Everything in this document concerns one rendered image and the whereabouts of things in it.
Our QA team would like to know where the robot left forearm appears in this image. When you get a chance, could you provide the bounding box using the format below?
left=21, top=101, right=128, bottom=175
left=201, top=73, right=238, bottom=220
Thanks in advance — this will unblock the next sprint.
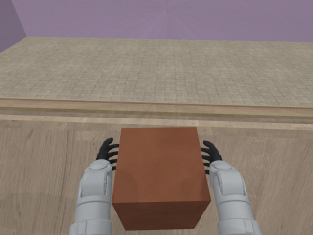
left=68, top=159, right=112, bottom=235

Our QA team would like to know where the carton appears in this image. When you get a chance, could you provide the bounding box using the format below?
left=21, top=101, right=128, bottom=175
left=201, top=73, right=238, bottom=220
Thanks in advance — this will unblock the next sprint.
left=112, top=127, right=211, bottom=231

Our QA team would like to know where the robot left hand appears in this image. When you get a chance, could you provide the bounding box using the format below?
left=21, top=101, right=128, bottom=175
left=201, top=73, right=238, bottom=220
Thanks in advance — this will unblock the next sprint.
left=96, top=137, right=119, bottom=171

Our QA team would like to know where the robot right forearm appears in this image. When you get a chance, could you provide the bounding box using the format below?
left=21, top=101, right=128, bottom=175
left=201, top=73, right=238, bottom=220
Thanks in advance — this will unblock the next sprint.
left=209, top=160, right=262, bottom=235

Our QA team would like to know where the robot right hand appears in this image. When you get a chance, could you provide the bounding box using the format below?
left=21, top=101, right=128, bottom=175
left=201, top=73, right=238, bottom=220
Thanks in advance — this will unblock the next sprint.
left=201, top=140, right=222, bottom=175

